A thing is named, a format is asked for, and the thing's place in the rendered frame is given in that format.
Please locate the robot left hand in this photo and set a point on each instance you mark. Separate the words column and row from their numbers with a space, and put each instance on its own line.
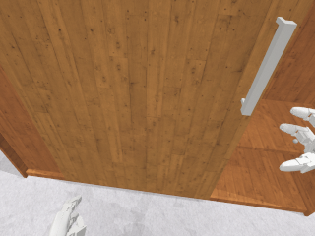
column 64, row 219

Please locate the robot right hand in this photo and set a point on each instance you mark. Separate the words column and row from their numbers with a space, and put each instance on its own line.
column 305, row 136

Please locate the handle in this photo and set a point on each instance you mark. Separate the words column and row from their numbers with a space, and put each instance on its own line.
column 268, row 65

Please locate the wardrobe door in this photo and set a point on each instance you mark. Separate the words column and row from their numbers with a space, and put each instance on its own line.
column 19, row 130
column 140, row 94

